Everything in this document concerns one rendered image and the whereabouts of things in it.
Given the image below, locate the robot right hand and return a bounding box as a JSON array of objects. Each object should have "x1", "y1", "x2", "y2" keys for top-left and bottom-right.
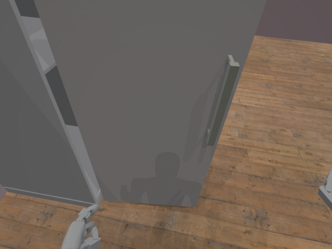
[{"x1": 318, "y1": 169, "x2": 332, "y2": 210}]

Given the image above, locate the handle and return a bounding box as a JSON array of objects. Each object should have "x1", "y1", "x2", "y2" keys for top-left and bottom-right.
[{"x1": 206, "y1": 55, "x2": 240, "y2": 146}]

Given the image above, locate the robot left hand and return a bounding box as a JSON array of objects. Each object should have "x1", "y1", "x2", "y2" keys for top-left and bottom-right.
[{"x1": 61, "y1": 204, "x2": 101, "y2": 249}]

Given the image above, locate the fridge door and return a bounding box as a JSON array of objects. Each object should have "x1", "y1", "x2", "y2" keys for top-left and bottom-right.
[{"x1": 34, "y1": 0, "x2": 267, "y2": 207}]

